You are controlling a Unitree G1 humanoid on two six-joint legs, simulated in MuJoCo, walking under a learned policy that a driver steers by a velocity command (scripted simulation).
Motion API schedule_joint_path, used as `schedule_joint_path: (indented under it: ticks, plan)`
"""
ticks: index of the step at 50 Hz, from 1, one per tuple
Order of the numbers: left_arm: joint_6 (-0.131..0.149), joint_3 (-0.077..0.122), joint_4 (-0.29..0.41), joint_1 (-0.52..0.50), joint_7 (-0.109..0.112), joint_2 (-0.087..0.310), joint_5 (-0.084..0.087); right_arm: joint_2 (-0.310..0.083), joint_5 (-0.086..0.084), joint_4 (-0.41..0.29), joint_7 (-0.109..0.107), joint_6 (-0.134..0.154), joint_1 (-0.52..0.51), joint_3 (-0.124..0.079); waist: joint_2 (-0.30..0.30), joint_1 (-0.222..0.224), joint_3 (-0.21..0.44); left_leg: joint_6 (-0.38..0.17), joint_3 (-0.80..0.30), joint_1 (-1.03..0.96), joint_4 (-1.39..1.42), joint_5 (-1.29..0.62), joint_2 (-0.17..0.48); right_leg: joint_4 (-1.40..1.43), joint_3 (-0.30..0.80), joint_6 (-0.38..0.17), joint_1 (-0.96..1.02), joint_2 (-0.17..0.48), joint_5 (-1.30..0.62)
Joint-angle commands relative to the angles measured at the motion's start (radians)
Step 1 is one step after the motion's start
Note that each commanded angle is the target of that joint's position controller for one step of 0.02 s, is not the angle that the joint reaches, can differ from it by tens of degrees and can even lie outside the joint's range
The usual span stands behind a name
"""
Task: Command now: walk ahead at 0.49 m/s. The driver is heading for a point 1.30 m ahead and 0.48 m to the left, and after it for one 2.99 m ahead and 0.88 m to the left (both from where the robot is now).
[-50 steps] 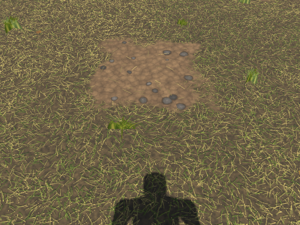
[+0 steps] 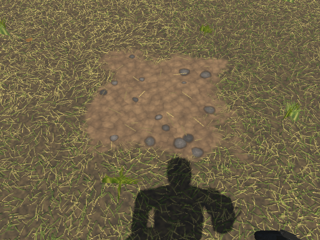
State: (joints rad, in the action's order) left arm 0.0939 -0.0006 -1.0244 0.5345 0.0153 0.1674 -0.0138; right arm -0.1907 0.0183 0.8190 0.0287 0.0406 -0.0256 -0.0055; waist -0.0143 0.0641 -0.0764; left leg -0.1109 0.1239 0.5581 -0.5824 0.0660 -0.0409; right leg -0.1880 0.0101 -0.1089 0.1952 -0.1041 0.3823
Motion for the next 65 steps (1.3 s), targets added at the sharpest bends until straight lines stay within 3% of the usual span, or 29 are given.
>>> schedule_joint_path:
  ticks: [1, 2, 3, 4, 5, 7, 9, 12, 19, 24, 26, 28, 29, 30, 31, 32, 33, 37, 46, 50, 53, 55, 56, 57, 58, 59, 61, 63, 65]
  plan:
    - [0.001, 0.038, 0.035, -0.045, 0.013, 0.192, -0.005, -0.151, -0.002, 0.068, -0.029, 0.019, 0.337, -0.054, 0.105, -0.212, 0.151, -0.063, -0.023, -0.421, 0.09, 0.018, -0.042, -0.455, 0.036, 0.012, -0.123, 0.273, -1.26]
    - [0.002, 0.032, 0.054, -0.065, 0.005, 0.176, 0.0, -0.197, 0.018, 0.101, -0.042, 0.023, 0.481, -0.072, 0.052, -0.269, 0.236, -0.11, -0.164, -0.647, 0.11, 0.12, 0.095, -0.708, 0.019, 0.002, -0.294, 0.235, -0.967]
    - [0.0, 0.012, 0.07, 0.045, -0.006, 0.056, 0.012, -0.283, 0.042, 0.106, -0.042, 0.023, 0.53, -0.093, -0.166, -0.189, 0.334, -0.249, -0.613, -0.901, 0.108, 0.137, 0.398, -1.116, -0.037, 0.029, -0.631, 0.063, -0.064]
    - [-0.004, 0.034, 0.055, 0.037, -0.007, 0.141, 0.004, -0.222, -0.001, 0.108, -0.026, 0.015, 0.474, -0.086, -0.077, -0.177, 0.325, -0.307, -0.856, -0.862, 0.28, 0.302, 0.43, -1.259, 0.049, 0.012, -0.797, 0.016, 0.102]
    - [-0.002, 0.041, 0.093, -0.066, -0.008, 0.166, -0.004, -0.18, -0.015, 0.086, -0.021, 0.017, 0.344, -0.075, -0.027, -0.126, 0.136, -0.267, -0.696, -0.691, 0.351, 0.381, 0.394, -1.205, 0.064, 0.0, -0.858, 0.091, -0.013]
    - [-0.005, 0.044, 0.104, -0.14, -0.018, 0.145, -0.01, -0.093, -0.005, 0.094, -0.016, 0.036, 0.283, -0.053, 0.043, -0.071, 0.008, -0.199, -0.515, -0.457, 0.418, 0.204, 0.316, -1.098, 0.056, 0.004, -0.78, 0.147, -0.085]
    - [-0.032, 0.034, 0.094, -0.109, -0.031, 0.09, -0.024, -0.067, -0.005, 0.13, -0.022, 0.055, 0.314, -0.04, 0.02, -0.026, 0.009, -0.153, -0.392, -0.353, 0.447, 0.089, 0.256, -1.014, 0.047, 0.028, -0.683, 0.175, -0.099]
    - [-0.049, 0.034, 0.12, -0.182, -0.042, 0.083, -0.026, -0.108, -0.011, 0.169, -0.022, 0.074, 0.383, -0.046, -0.01, -0.021, -0.008, -0.14, -0.294, -0.336, 0.478, -0.015, 0.224, -0.92, 0.007, 0.054, -0.734, 0.202, -0.165]
    - [-0.051, 0.025, 0.216, -0.5, -0.046, 0.087, -0.01, -0.108, -0.013, 0.211, -0.024, 0.066, 0.535, -0.034, -0.037, -0.112, -0.032, -0.074, -0.22, -0.461, 0.465, -0.208, 0.181, -0.574, -0.062, 0.092, -0.831, 0.196, -0.4]
    - [-0.04, 0.024, 0.265, -0.624, -0.042, 0.102, -0.007, -0.134, 0.002, 0.222, -0.039, 0.054, 0.586, -0.036, -0.055, -0.143, -0.026, -0.105, -0.278, -0.617, 0.364, -0.326, 0.219, -0.437, -0.055, 0.094, -0.836, 0.151, -0.342]
    - [-0.029, 0.029, 0.273, -0.605, -0.039, 0.12, -0.003, -0.151, 0.007, 0.217, -0.045, 0.051, 0.559, -0.043, -0.067, -0.115, -0.019, -0.097, -0.3, -0.63, 0.311, -0.39, 0.236, -0.381, -0.045, 0.077, -0.763, 0.135, -0.273]
    - [-0.012, 0.047, 0.223, -0.428, -0.027, 0.154, -0.003, -0.172, 0.002, 0.207, -0.043, 0.05, 0.51, -0.051, -0.063, -0.031, 0.055, -0.064, -0.283, -0.582, 0.139, -0.534, 0.207, -0.288, -0.057, 0.046, -0.506, 0.087, -0.228]
    - [0.002, 0.065, 0.175, -0.26, -0.014, 0.196, -0.018, -0.16, -0.007, 0.197, -0.037, 0.052, 0.493, -0.049, -0.022, 0.038, 0.154, -0.042, -0.244, -0.479, -0.056, -0.456, 0.154, -0.254, -0.024, 0.016, -0.265, 0.125, -0.26]
    - [0.01, 0.088, 0.163, -0.083, 0.001, 0.288, -0.046, -0.104, -0.018, 0.151, -0.035, 0.057, 0.488, -0.036, 0.092, 0.089, 0.318, -0.025, -0.195, -0.291, -0.352, -0.101, 0.085, -0.243, 0.242, -0.03, -0.008, 0.39, -0.145]
    - [-0.005, 0.104, 0.169, -0.107, -0.005, 0.345, -0.048, -0.022, -0.053, 0.136, -0.04, 0.047, 0.601, -0.026, 0.297, 0.021, 0.408, 0.003, -0.13, 0.015, -0.613, 0.484, -0.049, -0.127, 0.629, -0.14, 0.153, 0.591, -0.082]
    - [-0.018, 0.088, 0.186, -0.184, -0.01, 0.243, -0.025, -0.128, -0.022, 0.153, -0.047, 0.033, 0.549, -0.051, 0.13, 0.0, 0.29, -0.008, -0.189, 0.08, -0.687, 0.414, 0.028, -0.087, 0.602, -0.12, 0.028, 0.538, 0.017]
    - [-0.014, 0.069, 0.195, -0.266, -0.013, 0.171, -0.017, -0.127, -0.015, 0.14, -0.037, 0.03, 0.479, -0.059, 0.067, -0.026, 0.156, -0.006, -0.195, 0.079, -0.665, 0.314, 0.064, -0.061, 0.438, -0.09, -0.116, 0.491, -0.017]
    - [0.014, 0.054, 0.156, -0.267, -0.007, 0.105, -0.006, -0.064, 0.011, 0.116, -0.005, -0.01, 0.427, -0.062, 0.102, -0.087, 0.06, 0.026, -0.168, -0.002, -0.598, 0.208, 0.12, 0.012, 0.118, -0.026, -0.328, 0.378, -0.306]
    - [0.029, 0.059, 0.101, -0.148, -0.004, 0.136, -0.006, -0.049, 0.012, -0.02, 0.033, -0.026, 0.111, -0.045, 0.085, -0.063, -0.015, 0.045, -0.088, 0.114, -0.285, -0.076, 0.126, 0.042, -0.15, -0.021, -0.296, 0.342, -0.518]
    - [0.018, 0.068, 0.076, -0.084, 0.007, 0.172, -0.008, -0.06, 0.017, -0.07, 0.042, -0.024, -0.006, -0.038, 0.083, -0.032, -0.036, 0.012, -0.022, 0.082, -0.125, -0.034, 0.111, 0.021, -0.202, -0.02, -0.187, 0.382, -0.577]
    - [-0.002, 0.074, 0.063, -0.069, 0.015, 0.195, -0.011, -0.077, 0.023, -0.082, 0.037, -0.025, -0.007, -0.045, 0.095, -0.044, -0.016, -0.034, 0.028, 0.004, -0.062, 0.099, 0.055, -0.096, -0.254, -0.01, -0.102, 0.394, -0.859]
    - [-0.02, 0.083, 0.061, -0.074, 0.018, 0.229, -0.012, -0.103, 0.025, -0.053, 0.028, -0.023, 0.11, -0.06, 0.116, -0.094, 0.059, -0.076, 0.056, -0.143, -0.03, 0.197, -0.02, -0.313, -0.281, -0.004, -0.079, 0.393, -1.095]
    - [-0.031, 0.086, 0.068, -0.083, 0.016, 0.24, -0.008, -0.124, 0.027, -0.015, 0.02, -0.014, 0.237, -0.075, 0.099, -0.146, 0.134, -0.104, 0.05, -0.305, 0.034, 0.187, -0.056, -0.509, -0.293, 0.008, -0.132, 0.385, -1.056]
    - [-0.034, 0.084, 0.093, -0.094, 0.012, 0.232, -0.008, -0.194, 0.04, 0.033, 0.005, -0.007, 0.403, -0.105, 0.022, -0.218, 0.233, -0.151, -0.099, -0.56, 0.098, 0.237, 0.021, -0.794, -0.296, 0.043, -0.324, 0.361, -0.802]
    - [-0.026, 0.059, 0.17, -0.07, -0.012, 0.107, 0.002, -0.311, 0.035, 0.019, -0.01, -0.009, 0.399, -0.132, -0.224, -0.149, 0.31, -0.289, -0.615, -0.877, 0.153, 0.279, 0.338, -1.155, -0.269, 0.107, -0.794, 0.184, 0.104]
    - [-0.012, 0.078, 0.214, -0.204, -0.017, 0.195, -0.002, -0.32, 0.009, 0.003, -0.016, -0.023, 0.446, -0.134, -0.098, -0.2, 0.344, -0.321, -0.871, -0.886, 0.299, 0.269, 0.391, -1.268, -0.042, 0.115, -0.936, 0.108, 0.157]
    - [0.012, 0.068, 0.233, -0.272, -0.019, 0.178, 0.009, -0.239, -0.006, 0.019, -0.029, -0.022, 0.347, -0.115, 0.008, -0.129, 0.116, -0.247, -0.589, -0.651, 0.328, 0.037, 0.327, -1.124, 0.001, 0.098, -0.951, 0.207, -0.048]
    - [-0.013, 0.07, 0.214, -0.228, -0.016, 0.17, -0.022, -0.181, -0.016, 0.004, -0.032, -0.004, 0.266, -0.097, 0.038, -0.049, 0.081, -0.198, -0.451, -0.487, 0.349, -0.145, 0.233, -1.011, 0.013, 0.115, -0.813, 0.237, -0.069]
    - [-0.048, 0.069, 0.217, -0.218, -0.023, 0.155, -0.037, -0.174, -0.023, 0.005, -0.028, 0.018, 0.28, -0.09, 0.029, -0.029, 0.094, -0.193, -0.406, -0.438, 0.358, -0.229, 0.194, -0.956, 0.007, 0.136, -0.765, 0.233, -0.067]
